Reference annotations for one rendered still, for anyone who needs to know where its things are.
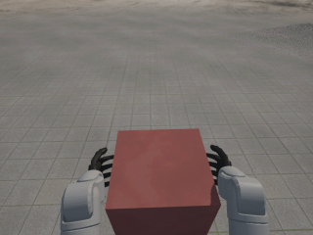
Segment right robot forearm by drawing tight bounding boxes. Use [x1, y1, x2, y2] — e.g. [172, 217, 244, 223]
[217, 165, 270, 235]

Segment left robot forearm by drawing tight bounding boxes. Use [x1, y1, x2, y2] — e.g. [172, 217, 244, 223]
[60, 169, 106, 235]

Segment robot right hand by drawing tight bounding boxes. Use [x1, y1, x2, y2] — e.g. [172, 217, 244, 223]
[206, 145, 232, 185]

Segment robot left hand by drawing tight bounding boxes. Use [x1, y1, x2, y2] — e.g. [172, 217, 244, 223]
[88, 147, 114, 187]

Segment carton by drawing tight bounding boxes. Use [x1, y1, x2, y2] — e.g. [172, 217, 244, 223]
[105, 128, 221, 235]

